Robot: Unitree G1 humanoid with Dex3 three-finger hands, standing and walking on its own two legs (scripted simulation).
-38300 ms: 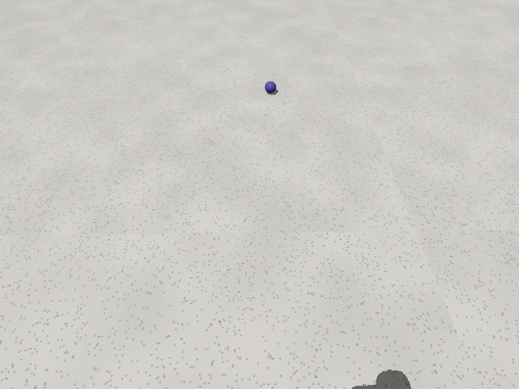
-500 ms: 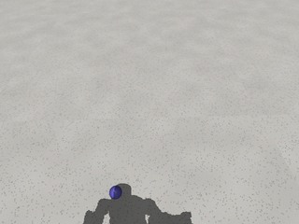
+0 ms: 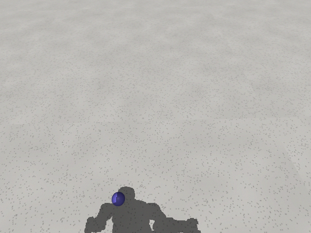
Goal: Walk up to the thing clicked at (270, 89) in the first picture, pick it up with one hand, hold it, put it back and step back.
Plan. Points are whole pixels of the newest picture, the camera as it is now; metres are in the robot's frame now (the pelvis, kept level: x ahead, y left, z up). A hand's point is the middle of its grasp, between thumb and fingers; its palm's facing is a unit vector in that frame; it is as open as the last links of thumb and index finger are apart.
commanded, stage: stand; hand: left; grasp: from above
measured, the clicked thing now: (118, 198) +0.43 +0.26 -0.74
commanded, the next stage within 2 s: step back in 0.24 s
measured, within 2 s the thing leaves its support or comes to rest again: neither
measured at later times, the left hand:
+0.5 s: hand out of the picture +0.09 +0.30 -0.17, palm faces -0.02 -0.92 -0.38, open 7.4 cm
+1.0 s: hand out of the picture -0.03 +0.31 -0.17, palm faces -0.10 -0.91 -0.39, open 7.4 cm
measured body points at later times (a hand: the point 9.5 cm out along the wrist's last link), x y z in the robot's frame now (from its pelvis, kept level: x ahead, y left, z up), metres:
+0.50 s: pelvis -0.04 +0.03 -0.02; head +0.02 +0.04 +0.42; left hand +0.09 +0.35 -0.14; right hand +0.05 -0.30 -0.14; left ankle -0.05 +0.15 -0.73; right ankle +0.00 -0.12 -0.75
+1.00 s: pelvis -0.14 +0.05 -0.03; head -0.08 +0.04 +0.41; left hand -0.03 +0.35 -0.15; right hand -0.05 -0.27 -0.15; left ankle -0.05 +0.15 -0.75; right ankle -0.16 -0.07 -0.75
